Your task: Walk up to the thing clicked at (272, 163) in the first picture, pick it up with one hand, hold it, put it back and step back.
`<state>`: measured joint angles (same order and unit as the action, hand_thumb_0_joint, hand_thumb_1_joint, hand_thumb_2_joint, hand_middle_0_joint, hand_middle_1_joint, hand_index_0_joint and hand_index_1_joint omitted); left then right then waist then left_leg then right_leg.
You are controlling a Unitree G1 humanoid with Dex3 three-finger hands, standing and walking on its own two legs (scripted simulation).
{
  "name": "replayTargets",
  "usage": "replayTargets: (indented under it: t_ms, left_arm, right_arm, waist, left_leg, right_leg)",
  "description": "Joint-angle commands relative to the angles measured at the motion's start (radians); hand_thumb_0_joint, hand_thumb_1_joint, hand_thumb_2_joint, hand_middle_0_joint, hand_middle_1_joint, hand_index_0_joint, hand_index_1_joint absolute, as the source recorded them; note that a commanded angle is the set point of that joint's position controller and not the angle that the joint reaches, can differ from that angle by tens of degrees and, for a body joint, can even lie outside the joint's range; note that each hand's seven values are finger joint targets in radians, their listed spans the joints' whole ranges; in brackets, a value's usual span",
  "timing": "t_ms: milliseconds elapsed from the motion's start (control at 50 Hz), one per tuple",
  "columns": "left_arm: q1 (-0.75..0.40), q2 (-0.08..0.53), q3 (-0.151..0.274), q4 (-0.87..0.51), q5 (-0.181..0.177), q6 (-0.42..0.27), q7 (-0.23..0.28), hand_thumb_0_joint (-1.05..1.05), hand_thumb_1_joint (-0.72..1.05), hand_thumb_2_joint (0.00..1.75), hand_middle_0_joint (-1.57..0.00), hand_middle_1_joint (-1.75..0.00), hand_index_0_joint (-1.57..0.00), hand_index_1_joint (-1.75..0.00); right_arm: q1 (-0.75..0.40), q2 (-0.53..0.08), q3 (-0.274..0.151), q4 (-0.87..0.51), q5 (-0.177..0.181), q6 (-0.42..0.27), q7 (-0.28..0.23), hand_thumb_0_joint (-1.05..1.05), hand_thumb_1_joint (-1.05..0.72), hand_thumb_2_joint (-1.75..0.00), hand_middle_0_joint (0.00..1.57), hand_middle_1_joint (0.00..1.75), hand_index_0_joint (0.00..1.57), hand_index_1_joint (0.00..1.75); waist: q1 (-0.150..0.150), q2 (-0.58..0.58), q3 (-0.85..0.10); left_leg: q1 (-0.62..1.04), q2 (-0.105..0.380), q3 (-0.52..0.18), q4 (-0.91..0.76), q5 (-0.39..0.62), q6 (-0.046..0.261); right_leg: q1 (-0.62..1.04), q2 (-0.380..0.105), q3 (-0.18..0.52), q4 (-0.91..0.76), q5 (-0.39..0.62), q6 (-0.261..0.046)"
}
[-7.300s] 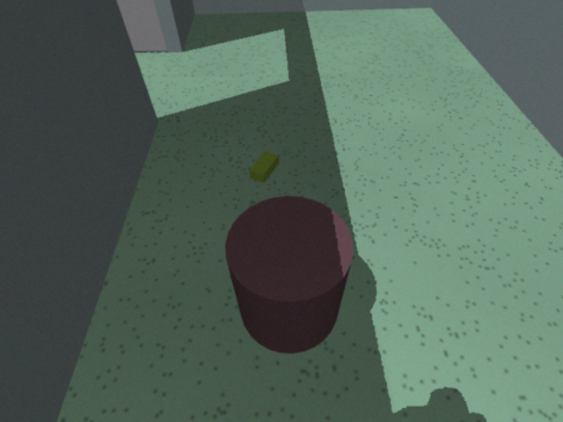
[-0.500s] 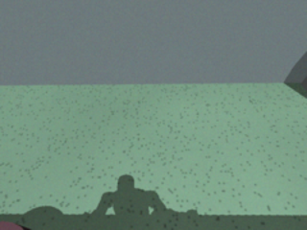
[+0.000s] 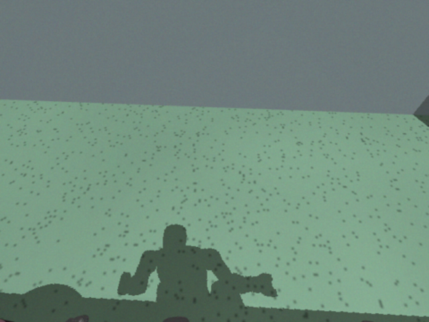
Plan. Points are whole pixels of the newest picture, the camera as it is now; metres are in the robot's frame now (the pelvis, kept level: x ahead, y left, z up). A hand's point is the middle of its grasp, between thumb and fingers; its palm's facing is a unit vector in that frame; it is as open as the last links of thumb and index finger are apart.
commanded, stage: walk up
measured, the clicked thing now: out of the picture -0.04 +1.43 -0.73
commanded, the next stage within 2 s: stand in 0.48 s
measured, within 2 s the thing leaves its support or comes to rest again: neither
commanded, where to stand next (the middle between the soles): +0.04 +0.01 m, yaw +0 degrees
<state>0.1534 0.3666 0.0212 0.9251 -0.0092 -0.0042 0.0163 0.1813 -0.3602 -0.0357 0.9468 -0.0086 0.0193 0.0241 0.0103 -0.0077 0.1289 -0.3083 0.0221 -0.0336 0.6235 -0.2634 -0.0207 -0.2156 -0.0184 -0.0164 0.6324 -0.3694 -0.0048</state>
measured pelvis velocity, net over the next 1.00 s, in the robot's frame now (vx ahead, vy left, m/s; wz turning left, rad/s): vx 0.01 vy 0.01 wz -0.01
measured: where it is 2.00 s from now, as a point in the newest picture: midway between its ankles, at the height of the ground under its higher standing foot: outside the picture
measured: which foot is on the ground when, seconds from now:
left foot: down 0.00-1.00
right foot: down 0.00-1.00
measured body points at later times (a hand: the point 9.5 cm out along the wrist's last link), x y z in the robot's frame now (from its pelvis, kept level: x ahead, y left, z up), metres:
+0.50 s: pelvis +0.00 +0.01 +0.02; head +0.02 +0.01 +0.47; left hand +0.08 +0.32 -0.11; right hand +0.11 -0.28 -0.11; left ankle +0.05 +0.14 -0.72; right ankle -0.01 -0.13 -0.72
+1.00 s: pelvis +0.01 +0.01 +0.02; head +0.02 +0.02 +0.47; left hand +0.08 +0.31 -0.11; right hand +0.08 -0.29 -0.11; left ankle +0.05 +0.14 -0.72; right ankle -0.01 -0.13 -0.72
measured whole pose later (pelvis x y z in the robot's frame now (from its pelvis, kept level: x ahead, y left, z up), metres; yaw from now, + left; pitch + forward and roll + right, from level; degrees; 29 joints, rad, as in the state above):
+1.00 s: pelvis +0.01 +0.01 +0.02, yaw -1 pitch -2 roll +0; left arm 0.13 0.35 0.00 1.13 0.01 -0.01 0.00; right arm 0.12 -0.35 -0.01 1.14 -0.01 -0.01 0.02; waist -0.01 0.00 0.05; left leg -0.17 0.02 -0.02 0.35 -0.14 -0.01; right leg -0.06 -0.03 0.00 0.31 -0.21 0.03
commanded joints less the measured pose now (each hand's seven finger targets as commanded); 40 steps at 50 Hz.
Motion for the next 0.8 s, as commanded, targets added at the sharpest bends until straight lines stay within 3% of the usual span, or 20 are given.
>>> replayTargets:
  t_ms: [0,40,80,220,440,460,480,520,600,660,780]
  left_arm:
    - [0.039,0.221,0.047,0.009,0.005,-0.032,0.009,0.0,0.9,0.9,-0.2,-0.3,-0.2,-0.3]
    - [-0.006,0.236,0.046,0.016,0.004,-0.034,0.005,0.0,0.9,0.9,-0.2,-0.3,-0.2,-0.3]
    - [-0.027,0.229,0.038,0.031,0.004,-0.034,0.006,0.0,0.9,0.9,-0.2,-0.3,-0.2,-0.3]
    - [-0.096,0.216,0.029,0.082,0.01,-0.038,-0.001,0.0,0.9,0.9,-0.2,-0.3,-0.2,-0.3]
    - [-0.104,0.209,0.028,0.13,0.015,-0.033,-0.008,0.0,0.9,0.9,-0.2,-0.3,-0.2,-0.3]
    - [-0.087,0.194,0.021,0.149,0.022,-0.03,-0.01,0.0,0.9,0.9,-0.2,-0.3,-0.2,-0.3]
    - [-0.091,0.194,0.021,0.152,0.022,-0.028,-0.011,0.0,0.9,0.9,-0.2,-0.3,-0.2,-0.3]
    - [-0.073,0.191,0.021,0.161,0.022,-0.028,-0.014,0.0,0.9,0.9,-0.2,-0.3,-0.2,-0.3]
    - [-0.062,0.202,0.022,0.168,0.026,-0.035,-0.014,0.0,0.9,0.9,-0.2,-0.3,-0.2,-0.3]
    - [-0.061,0.203,0.022,0.17,0.025,-0.033,-0.013,0.0,0.9,0.9,-0.2,-0.3,-0.2,-0.3]
    - [-0.049,0.203,0.022,0.163,0.023,-0.037,-0.009,0.0,0.9,0.9,-0.2,-0.3,-0.2,-0.3]
  right_arm:
    - [-0.064,-0.215,-0.036,-0.059,0.015,-0.027,-0.022,0.0,-0.9,-0.9,0.2,0.3,0.2,0.3]
    - [-0.057,-0.215,-0.031,-0.035,0.016,-0.027,-0.023,0.0,-0.9,-0.9,0.2,0.3,0.2,0.3]
    - [-0.08,-0.221,-0.033,-0.026,0.016,-0.029,-0.021,0.0,-0.9,-0.9,0.2,0.3,0.2,0.3]
    - [-0.138,-0.199,-0.022,0.016,0.019,-0.028,-0.015,0.0,-0.9,-0.9,0.2,0.3,0.2,0.3]
    - [-0.171,-0.2,-0.014,0.077,0.014,-0.031,-0.011,0.0,-0.9,-0.9,0.2,0.3,0.2,0.3]
    - [-0.148,-0.199,-0.013,0.086,-0.003,-0.04,-0.016,0.0,-0.9,-0.9,0.2,0.3,0.2,0.3]
    - [-0.155,-0.205,-0.015,0.091,-0.006,-0.045,-0.017,0.0,-0.9,-0.9,0.2,0.3,0.2,0.3]
    - [-0.167,-0.215,-0.017,0.098,-0.004,-0.05,-0.019,0.0,-0.9,-0.9,0.2,0.3,0.2,0.3]
    - [-0.154,-0.207,-0.02,0.111,-0.001,-0.054,-0.019,0.0,-0.9,-0.9,0.2,0.3,0.2,0.3]
    - [-0.129,-0.207,-0.019,0.123,0.0,-0.053,-0.019,0.0,-0.9,-0.9,0.2,0.3,0.2,0.3]
    - [-0.11,-0.203,-0.016,0.128,0.002,-0.055,-0.021,0.0,-0.9,-0.9,0.2,0.3,0.2,0.3]
  waist:
    - [0.015,0.148,-0.172]
    - [-0.004,0.123,-0.178]
    - [-0.006,0.092,-0.189]
    - [-0.014,0.008,-0.166]
    - [-0.003,0.004,-0.176]
    - [-0.016,0.001,-0.191]
    - [-0.009,0.019,-0.162]
    - [0.001,0.04,-0.156]
    - [-0.006,0.021,-0.145]
    - [-0.013,0.027,-0.119]
    - [-0.018,0.018,-0.15]
  left_leg:
    - [0.018,0.127,-0.138,-0.153,0.271,0.095]
    - [0.088,0.097,-0.105,-0.148,0.274,0.074]
    - [0.129,0.103,-0.103,-0.145,0.323,0.083]
    - [0.177,0.093,-0.081,-0.205,0.27,0.068]
    - [0.205,0.098,-0.075,-0.287,0.231,0.054]
    - [0.2,0.111,-0.085,-0.321,0.168,0.053]
    - [0.174,0.113,-0.099,-0.342,0.118,0.047]
    - [0.165,0.119,-0.107,-0.359,0.082,0.052]
    - [0.175,0.105,-0.093,-0.347,0.116,0.047]
    - [0.147,0.105,-0.1,-0.368,0.06,0.044]
    - [0.184,0.104,-0.081,-0.329,0.201,0.044]
  right_leg:
    - [0.105,-0.069,0.08,-0.134,0.23,-0.044]
    - [0.072,-0.093,0.097,-0.14,0.309,-0.053]
    - [0.066,-0.086,0.082,-0.158,0.337,-0.044]
    - [0.057,-0.105,0.102,-0.276,0.299,-0.03]
    - [0.106,-0.107,0.083,-0.356,0.268,-0.012]
    - [0.118,-0.106,0.079,-0.355,0.21,-0.005]
    - [0.112,-0.103,0.078,-0.355,0.169,-0.005]
    - [0.115,-0.105,0.078,-0.355,0.171,-0.006]
    - [0.097,-0.113,0.085,-0.375,0.183,-0.007]
    - [0.09,-0.109,0.085,-0.38,0.15,-0.006]
    - [0.107,-0.118,0.087,-0.375,0.235,-0.006]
